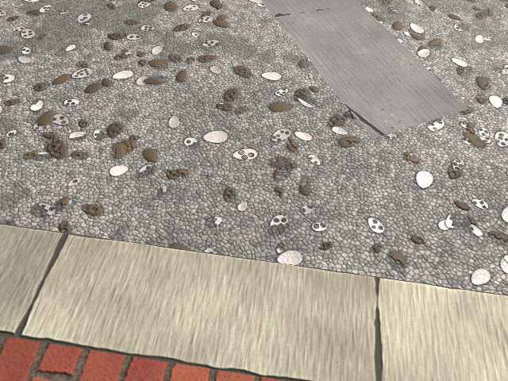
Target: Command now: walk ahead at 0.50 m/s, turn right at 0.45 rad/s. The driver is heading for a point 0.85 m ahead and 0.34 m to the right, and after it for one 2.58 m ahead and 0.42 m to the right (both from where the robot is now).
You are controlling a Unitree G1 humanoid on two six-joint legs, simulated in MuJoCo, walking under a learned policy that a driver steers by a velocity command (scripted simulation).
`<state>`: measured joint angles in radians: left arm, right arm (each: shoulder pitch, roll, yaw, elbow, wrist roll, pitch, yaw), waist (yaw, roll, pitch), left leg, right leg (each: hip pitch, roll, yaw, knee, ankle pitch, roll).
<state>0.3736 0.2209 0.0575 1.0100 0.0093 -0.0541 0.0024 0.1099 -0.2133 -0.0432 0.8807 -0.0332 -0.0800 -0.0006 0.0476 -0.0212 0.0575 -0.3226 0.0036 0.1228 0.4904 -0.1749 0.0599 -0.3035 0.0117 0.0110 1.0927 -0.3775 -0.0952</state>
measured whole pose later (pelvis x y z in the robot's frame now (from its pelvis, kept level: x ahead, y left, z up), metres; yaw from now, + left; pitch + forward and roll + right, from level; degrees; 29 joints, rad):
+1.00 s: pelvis +0.51 -0.13 -0.02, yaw -35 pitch +1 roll +0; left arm 0.46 0.30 0.08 0.84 0.00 -0.03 0.01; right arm 0.05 -0.25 -0.02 0.66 -0.04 -0.05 0.00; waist 0.08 0.01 0.03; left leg -0.46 -0.03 0.00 0.58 -0.15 0.04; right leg -0.08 0.17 0.19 0.74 -0.50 -0.11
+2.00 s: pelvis +0.86 -0.44 -0.06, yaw -26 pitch +0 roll -2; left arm 0.46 0.25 0.04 0.93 0.07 -0.12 0.03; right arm 0.07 -0.29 -0.09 0.77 -0.03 0.03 0.07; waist 0.08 0.02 0.04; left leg -0.58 0.03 -0.01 0.62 0.44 0.07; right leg -0.02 -0.03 -0.27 0.76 -0.72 0.02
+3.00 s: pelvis +1.34 -0.56 -0.17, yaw +11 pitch +2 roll -1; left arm 0.41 0.25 0.06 0.92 0.02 -0.06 0.01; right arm 0.01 -0.25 -0.04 0.75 -0.05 0.01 0.08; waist 0.07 0.01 0.06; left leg -0.50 0.01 0.10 0.62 -0.22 0.11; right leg 0.06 -0.07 -0.29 0.36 -0.42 0.05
